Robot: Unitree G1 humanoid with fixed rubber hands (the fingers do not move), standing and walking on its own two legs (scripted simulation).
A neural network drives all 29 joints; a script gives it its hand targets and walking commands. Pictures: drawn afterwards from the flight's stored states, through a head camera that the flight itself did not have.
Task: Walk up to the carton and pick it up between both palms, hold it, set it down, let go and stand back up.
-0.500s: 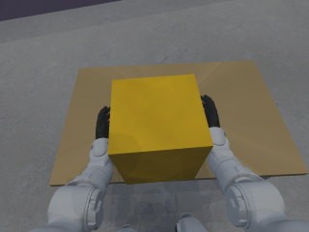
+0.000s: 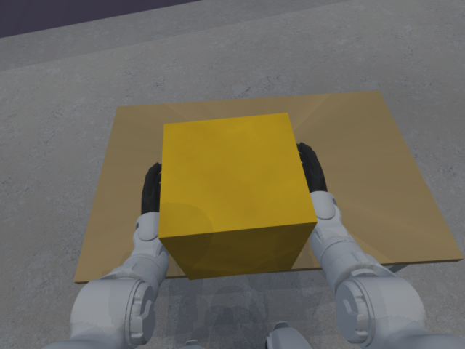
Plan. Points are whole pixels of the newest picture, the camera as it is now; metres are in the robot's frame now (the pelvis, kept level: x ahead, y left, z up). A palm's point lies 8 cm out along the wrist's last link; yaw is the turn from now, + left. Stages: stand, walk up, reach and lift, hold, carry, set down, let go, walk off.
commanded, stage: reach and lift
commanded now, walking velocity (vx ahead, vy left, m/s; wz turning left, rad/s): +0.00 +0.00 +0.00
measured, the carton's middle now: (233, 204) +0.37 +0.00 -0.01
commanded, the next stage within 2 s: none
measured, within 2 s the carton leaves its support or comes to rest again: leaves its support in 0.46 s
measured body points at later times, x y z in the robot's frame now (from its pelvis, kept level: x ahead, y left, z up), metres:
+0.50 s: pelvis +0.00 +0.00 +0.00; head +0.06 -0.02 +0.45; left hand +0.39 +0.16 +0.01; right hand +0.40 -0.14 +0.02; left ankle +0.00 +0.13 -0.69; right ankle +0.06 -0.12 -0.69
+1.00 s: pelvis -0.01 +0.03 +0.02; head +0.02 +0.02 +0.46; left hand +0.40 +0.18 +0.07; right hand +0.40 -0.13 +0.09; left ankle +0.00 +0.13 -0.69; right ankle +0.06 -0.12 -0.69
